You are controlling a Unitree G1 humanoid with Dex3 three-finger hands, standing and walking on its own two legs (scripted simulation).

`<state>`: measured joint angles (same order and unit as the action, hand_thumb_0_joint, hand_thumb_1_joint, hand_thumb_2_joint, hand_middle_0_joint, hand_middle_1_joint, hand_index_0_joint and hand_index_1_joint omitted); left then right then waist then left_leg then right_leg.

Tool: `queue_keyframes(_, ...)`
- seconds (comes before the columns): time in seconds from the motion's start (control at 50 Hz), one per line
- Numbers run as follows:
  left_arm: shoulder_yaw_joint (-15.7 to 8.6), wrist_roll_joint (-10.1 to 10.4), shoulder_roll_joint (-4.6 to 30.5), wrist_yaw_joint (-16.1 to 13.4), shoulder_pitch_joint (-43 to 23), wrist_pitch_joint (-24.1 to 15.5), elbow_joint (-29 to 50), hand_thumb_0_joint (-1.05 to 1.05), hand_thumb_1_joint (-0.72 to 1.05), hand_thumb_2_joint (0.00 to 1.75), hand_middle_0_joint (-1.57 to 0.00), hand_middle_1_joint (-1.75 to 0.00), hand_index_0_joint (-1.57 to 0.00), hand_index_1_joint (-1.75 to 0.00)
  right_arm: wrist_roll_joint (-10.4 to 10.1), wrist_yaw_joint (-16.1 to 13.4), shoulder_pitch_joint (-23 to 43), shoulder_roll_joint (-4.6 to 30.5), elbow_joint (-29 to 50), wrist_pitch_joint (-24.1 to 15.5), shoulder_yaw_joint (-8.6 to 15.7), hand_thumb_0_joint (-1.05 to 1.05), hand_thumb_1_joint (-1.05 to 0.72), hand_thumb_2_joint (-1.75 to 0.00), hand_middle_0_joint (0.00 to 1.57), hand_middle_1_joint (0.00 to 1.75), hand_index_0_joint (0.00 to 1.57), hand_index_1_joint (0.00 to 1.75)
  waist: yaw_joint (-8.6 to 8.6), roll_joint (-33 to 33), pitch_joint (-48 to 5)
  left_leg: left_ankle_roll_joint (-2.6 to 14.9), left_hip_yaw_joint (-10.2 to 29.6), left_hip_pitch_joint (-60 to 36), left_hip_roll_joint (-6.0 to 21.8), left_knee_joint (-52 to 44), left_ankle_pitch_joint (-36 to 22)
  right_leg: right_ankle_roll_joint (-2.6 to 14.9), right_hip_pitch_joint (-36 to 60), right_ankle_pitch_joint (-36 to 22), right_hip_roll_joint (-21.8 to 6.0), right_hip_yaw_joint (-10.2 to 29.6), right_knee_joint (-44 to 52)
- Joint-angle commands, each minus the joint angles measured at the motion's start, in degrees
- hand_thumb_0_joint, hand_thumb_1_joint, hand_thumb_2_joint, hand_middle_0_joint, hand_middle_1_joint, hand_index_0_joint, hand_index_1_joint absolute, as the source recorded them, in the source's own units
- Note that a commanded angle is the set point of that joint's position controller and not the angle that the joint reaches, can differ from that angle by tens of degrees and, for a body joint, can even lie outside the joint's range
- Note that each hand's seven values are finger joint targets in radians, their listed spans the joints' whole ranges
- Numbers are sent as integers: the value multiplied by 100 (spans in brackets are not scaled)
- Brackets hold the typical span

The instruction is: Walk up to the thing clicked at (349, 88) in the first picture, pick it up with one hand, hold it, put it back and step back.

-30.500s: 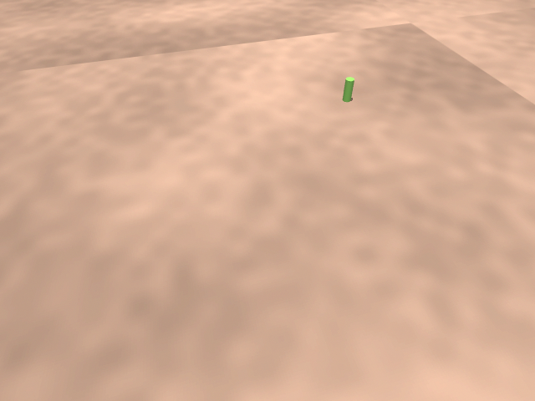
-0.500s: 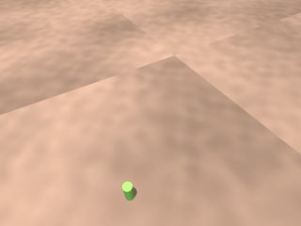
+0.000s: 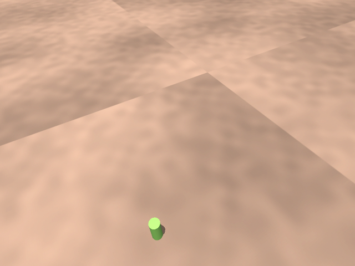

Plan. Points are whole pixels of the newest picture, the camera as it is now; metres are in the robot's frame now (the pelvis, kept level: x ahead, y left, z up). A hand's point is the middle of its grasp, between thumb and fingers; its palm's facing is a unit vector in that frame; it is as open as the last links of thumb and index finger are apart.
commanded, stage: stand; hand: left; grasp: from the side
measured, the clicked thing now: (155, 229) +0.47 +0.18 -0.70
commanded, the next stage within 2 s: step back in 1.16 s
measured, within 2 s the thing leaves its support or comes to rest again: neither
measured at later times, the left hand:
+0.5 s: hand out of the picture +0.08 +0.23 -0.16, palm faces -0.03 -0.94 -0.34, open 7.4 cm
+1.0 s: hand out of the picture +0.12 +0.23 -0.15, palm faces -0.02 -0.94 -0.35, open 7.4 cm
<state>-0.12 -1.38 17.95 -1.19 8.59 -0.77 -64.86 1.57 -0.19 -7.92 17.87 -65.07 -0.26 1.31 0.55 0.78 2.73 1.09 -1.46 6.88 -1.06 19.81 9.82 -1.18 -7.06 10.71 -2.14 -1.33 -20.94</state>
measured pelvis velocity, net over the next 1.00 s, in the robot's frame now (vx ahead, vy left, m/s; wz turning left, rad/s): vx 0.03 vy -0.02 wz -0.02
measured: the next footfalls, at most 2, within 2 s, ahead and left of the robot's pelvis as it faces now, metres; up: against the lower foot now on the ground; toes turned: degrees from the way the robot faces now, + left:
left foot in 1.48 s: -0.01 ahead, +0.12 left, +0.00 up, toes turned -3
right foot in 1.90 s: -0.06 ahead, -0.09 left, +0.00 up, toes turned +0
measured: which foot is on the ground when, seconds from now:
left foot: down 0.00-1.00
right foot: down 0.00-1.00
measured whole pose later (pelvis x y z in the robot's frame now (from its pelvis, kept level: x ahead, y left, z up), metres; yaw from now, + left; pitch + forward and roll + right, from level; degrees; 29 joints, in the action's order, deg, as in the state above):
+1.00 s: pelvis +0.03 -0.02 +0.00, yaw -1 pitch -2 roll +0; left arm -0.5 -0.5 18.3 -0.7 4.4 -0.9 -66.2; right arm 0.9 -0.5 -5.8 19.4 -66.2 -0.8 0.5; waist -0.2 1.2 2.2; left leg -0.5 -2.0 4.2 0.8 16.5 10.6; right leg 0.2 -4.7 11.0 -0.1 -0.8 -17.4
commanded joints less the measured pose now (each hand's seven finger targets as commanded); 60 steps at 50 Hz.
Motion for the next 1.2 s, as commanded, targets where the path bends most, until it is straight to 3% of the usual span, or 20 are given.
queue_keyframes(0.0,-211,-4,1125,-55,-266,-110,222,0,90,90,-20,-30,-20,-30,-1,-77,265,1106,297,-93,202,0,-90,-90,20,30,20,30,-16,-61,-85,13,751,260,681,-618,426,164,-67,151,-481,535,495)
queue_keyframes(0.06,-207,4,1157,-61,-293,-137,175,0,90,90,-20,-30,-20,-30,-22,-67,269,1060,280,-116,181,0,-90,-90,20,30,20,30,-35,-194,-230,9,700,64,700,-524,-123,184,16,-177,-541,587,525)
queue_keyframes(0.12,-203,12,1177,-41,-282,-116,135,0,90,90,-20,-30,-20,-30,-24,-79,260,1148,224,-120,176,0,-90,-90,20,30,20,30,-32,3,-195,4,711,98,713,-619,180,200,-33,-113,-510,570,514)
queue_keyframes(0.14,-200,14,1162,-42,-279,-119,124,0,90,90,-20,-30,-20,-30,-30,-77,323,1146,234,-128,169,0,-90,-90,20,30,20,30,-10,-23,-163,-1,704,57,722,-586,-33,201,-19,-226,-529,581,510)
queue_keyframes(0.28,-180,18,1180,-29,-307,-110,60,0,90,90,-20,-30,-20,-30,-44,-66,288,1149,181,-101,137,0,-90,-90,20,30,20,30,-36,-167,-128,-5,662,73,714,-560,30,190,-82,6,-501,599,615)
queue_keyframes(0.44,-200,38,1193,-37,-404,-148,55,0,90,90,-20,-30,-20,-30,-60,-85,313,1200,161,-134,120,0,-90,-90,20,30,20,30,-52,-129,-478,5,603,-235,809,-425,-895,190,223,-1125,-583,593,505)
queue_keyframes(0.58,-220,59,1199,-24,-504,-121,82,0,90,90,-20,-30,-20,-30,-65,-105,306,1223,155,-135,96,0,-90,-90,20,30,20,30,-56,-58,-413,-39,560,-160,820,-484,-920,177,293,-1157,-573,590,532)
queue_keyframes(0.74,-254,68,1235,-21,-611,-119,143,0,90,90,-20,-30,-20,-30,-68,-119,331,1254,182,-157,114,0,-90,-90,20,30,20,30,-70,-124,-616,-34,500,-357,882,-442,-1382,204,418,-1593,-578,562,458)
queue_keyframes(0.86,-252,83,1215,-12,-603,-110,156,0,90,90,-20,-30,-20,-30,-69,-116,376,1255,184,-167,120,0,-90,-90,20,30,20,30,-52,-115,-522,-59,497,-404,897,-464,-1400,217,355,-1575,-576,581,461)
queue_keyframes(0.96,-279,84,1267,-10,-664,-103,153,0,90,90,-20,-30,-20,-30,-64,-106,380,1258,205,-145,117,0,-90,-90,20,30,20,30,-78,-138,-328,-47,491,-227,866,-572,-792,192,236,-1063,-557,628,587)
queue_keyframes(1.1,-271,84,1278,-3,-600,-126,145,0,90,90,-20,-30,-20,-30,-73,-84,420,1264,216,-157,130,0,-90,-90,20,30,20,30,-80,-148,-470,-38,508,-375,875,-541,-841,217,239,-1129,-548,623,582)
queue_keyframes(1.12,-271,89,1281,0,-637,-131,156,0,90,90,-20,-30,-20,-30,-68,-80,395,1243,215,-160,121,0,-90,-90,20,30,20,30,-89,-170,-551,-47,494,-440,891,-520,-984,227,272,-1260,-559,623,533)
queue_keyframes(1.14,-486,175,1718,-5,-548,-73,429,0,90,90,-20,-30,-20,-30,-89,-62,537,1602,376,-54,269,0,-90,-90,20,30,20,30,-96,-163,49,56,587,108,790,102,-1744,252,-90,-2367,-493,749,66)
queue_keyframes(1.18,-505,207,1666,-44,-346,-35,564,0,90,90,-20,-30,-20,-30,-148,-59,445,1439,534,2,259,0,-90,-90,20,30,20,30,-82,-257,-186,93,423,98,688,477,-1825,381,-24,-2771,-551,715,-120)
